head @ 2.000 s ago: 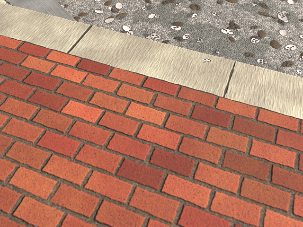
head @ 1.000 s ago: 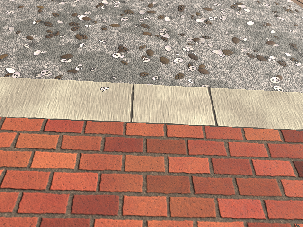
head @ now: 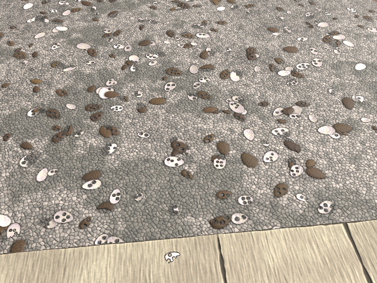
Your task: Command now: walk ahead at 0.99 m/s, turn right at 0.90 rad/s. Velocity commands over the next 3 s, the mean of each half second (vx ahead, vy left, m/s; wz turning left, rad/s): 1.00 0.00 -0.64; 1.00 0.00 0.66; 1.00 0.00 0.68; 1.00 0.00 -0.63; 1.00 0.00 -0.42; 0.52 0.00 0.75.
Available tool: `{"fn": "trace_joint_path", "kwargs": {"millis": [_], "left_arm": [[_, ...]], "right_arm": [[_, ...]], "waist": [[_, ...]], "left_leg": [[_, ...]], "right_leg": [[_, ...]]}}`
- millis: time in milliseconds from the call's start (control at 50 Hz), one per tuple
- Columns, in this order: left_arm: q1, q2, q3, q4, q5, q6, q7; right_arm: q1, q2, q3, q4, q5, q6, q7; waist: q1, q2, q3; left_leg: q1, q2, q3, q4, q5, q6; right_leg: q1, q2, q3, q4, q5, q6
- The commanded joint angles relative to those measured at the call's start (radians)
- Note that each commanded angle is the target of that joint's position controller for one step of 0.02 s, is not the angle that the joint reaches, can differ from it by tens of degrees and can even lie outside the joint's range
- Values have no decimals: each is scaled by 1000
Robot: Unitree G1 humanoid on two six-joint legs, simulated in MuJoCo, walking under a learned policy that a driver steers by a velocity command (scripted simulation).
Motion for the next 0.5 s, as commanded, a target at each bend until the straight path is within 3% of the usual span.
{"fn": "trace_joint_path", "kwargs": {"millis": [20, 60, 80, 120, 200, 240, 260, 280, 300, 320, 340, 360, 380, 400, 420, 440, 460, 500], "left_arm": [[-88, 13, 4, -138, 3, 9, -19], [-126, -19, -6, -165, 3, 31, -28], [-148, -24, -11, -177, 13, 34, -32], [-177, -13, -16, -192, 17, 29, -44], [-329, 15, -20, -214, 23, 11, -80], [-340, 49, -7, -220, 17, 4, -90], [-313, 81, 6, -217, 9, 4, -90], [-224, 115, 25, -201, 1, 10, -88], [-54, 152, 48, -160, 5, 17, -81], [195, 192, 82, -80, 8, 30, -59], [245, 248, 90, -35, 8, 44, -34], [104, 248, 57, -105, 43, 11, -42], [114, 160, 54, -106, 54, -3, -44], [89, 160, 48, -70, 53, -26, -50], [11, 116, 37, -59, 57, -48, -51], [-53, 70, 23, -59, 74, -62, -52], [-89, 32, 12, -61, 85, -74, -52], [-100, 17, 11, -35, 69, -91, -51]], "right_arm": [[100, -61, -31, 13, -10, -5, -5], [87, -59, -34, 39, 13, -11, -3], [84, -76, -40, 48, 13, -12, -5], [53, -113, -47, 53, 8, -15, -11], [116, -190, -60, 84, 9, -11, -17], [144, -249, -70, 93, 8, -1, -15], [162, -280, -76, 94, 11, 11, -18], [158, -310, -83, 89, 15, 25, -21], [159, -317, -82, 86, 18, 28, -21], [119, -296, -67, 88, 20, 21, -18], [134, -141, -24, 83, 8, -1, -14], [336, -104, 9, 30, 58, -44, 3], [176, -202, -11, 31, 97, -57, 1], [96, -184, -8, -2, 115, -50, -4], [84, -151, -2, 17, 89, -32, -18], [118, -143, -5, 39, 72, -10, -18], [164, -138, -11, 65, 69, 18, -13], [174, -119, -15, 89, 64, 56, -11]], "waist": [[-54, 171, 5], [-31, 144, 43], [-24, 118, 58], [-4, 90, 92], [-55, 13, 149], [-34, 62, 114], [-2, 111, 72], [61, 155, 16], [150, 175, -73], [285, 120, -157], [226, -213, -169], [51, -281, -441], [143, -64, -357], [98, 28, -137], [46, 121, -76], [-1, 104, -24], [-39, 66, 2], [-59, 35, 39]], "left_leg": [[295, 258, -302, -328, -21, 173], [260, 264, -187, -357, 98, 177], [252, 273, -142, -372, 155, 183], [220, 262, -31, -411, 209, 174], [253, 211, 168, -464, 343, 127], [317, 208, 224, -394, 786, 107], [375, 217, 235, -307, 1071, 103], [398, 231, 242, -157, 1290, 104], [312, 252, 218, 50, 1376, 122], [100, 220, 195, 352, 1208, 108], [-183, 0, 198, 884, -85, 73], [-407, -56, -96, 1071, -283, 86], [-419, -11, -147, 1026, -188, 108], [-441, 24, -120, 932, -151, 115], [-399, 85, -140, 852, -97, 119], [-342, 112, -152, 809, -36, 116], [-284, 137, -165, 778, 15, 110], [-239, 167, -163, 633, 46, 94]], "right_leg": [[-375, -146, 48, 4, 51, -12], [-408, -169, 37, -40, 63, -12], [-429, -175, 34, -65, 101, -7], [-426, -175, 24, -179, 220, 1], [-313, -115, -120, -484, 429, -35], [-173, -33, -210, -566, 404, -71], [-109, 17, -249, -564, 345, -87], [-4, 56, -268, -555, 271, -106], [246, 84, -243, -556, 222, -144], [619, 52, -135, -673, 305, -196], [836, -103, 136, -709, 347, -239], [977, -349, 743, -963, -95, -427], [812, -344, 748, -1100, -304, -359], [600, -330, 633, -1151, -298, -317], [456, -311, 531, -1141, -202, -271], [320, -271, 413, -1122, -132, -243], [215, -241, 306, -1128, -73, -214], [114, -195, 122, -1178, 49, -161]]}}
Next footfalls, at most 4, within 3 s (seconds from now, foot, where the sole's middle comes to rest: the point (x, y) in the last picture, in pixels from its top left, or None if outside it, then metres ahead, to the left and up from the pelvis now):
0.32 right None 0.46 -0.14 -0.76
0.88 left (217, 192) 0.95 -0.09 -0.89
1.22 right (251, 131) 1.33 -0.28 -0.89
1.62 left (170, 107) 1.49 0.15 -0.89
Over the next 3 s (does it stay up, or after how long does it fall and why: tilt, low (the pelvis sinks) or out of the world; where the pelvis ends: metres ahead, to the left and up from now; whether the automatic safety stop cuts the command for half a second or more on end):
stays up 2.57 0.04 -0.14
